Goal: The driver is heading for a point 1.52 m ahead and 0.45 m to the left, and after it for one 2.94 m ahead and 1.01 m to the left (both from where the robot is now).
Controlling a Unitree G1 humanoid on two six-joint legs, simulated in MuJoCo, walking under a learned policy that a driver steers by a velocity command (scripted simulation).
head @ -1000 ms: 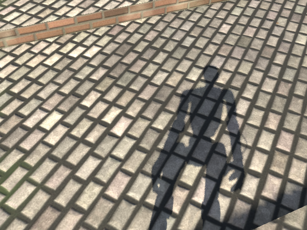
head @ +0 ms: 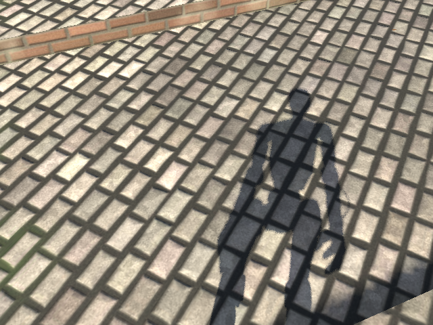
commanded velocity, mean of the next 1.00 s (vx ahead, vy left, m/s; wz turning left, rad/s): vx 0.39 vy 0.00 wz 0.27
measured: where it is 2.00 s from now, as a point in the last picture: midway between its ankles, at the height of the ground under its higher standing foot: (148, 232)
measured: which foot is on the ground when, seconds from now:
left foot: down 0.00-0.58, up 0.60-1.00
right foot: down 0.00-0.30, up 0.32-0.56, down 0.58-1.00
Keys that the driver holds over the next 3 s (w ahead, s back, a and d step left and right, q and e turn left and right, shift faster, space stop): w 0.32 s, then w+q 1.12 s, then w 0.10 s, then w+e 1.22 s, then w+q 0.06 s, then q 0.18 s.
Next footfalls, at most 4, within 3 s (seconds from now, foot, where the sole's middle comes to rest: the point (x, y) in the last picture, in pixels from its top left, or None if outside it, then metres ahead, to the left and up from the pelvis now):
0.58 right None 0.31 -0.17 -0.77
1.24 left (163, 307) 0.62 0.21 -0.92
1.64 right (183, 228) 0.93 0.16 -0.92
2.20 left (110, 202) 1.06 0.47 -0.92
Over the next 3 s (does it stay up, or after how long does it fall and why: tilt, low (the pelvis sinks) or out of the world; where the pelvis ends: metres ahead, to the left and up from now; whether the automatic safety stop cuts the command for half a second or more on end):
stays up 1.38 0.35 -0.14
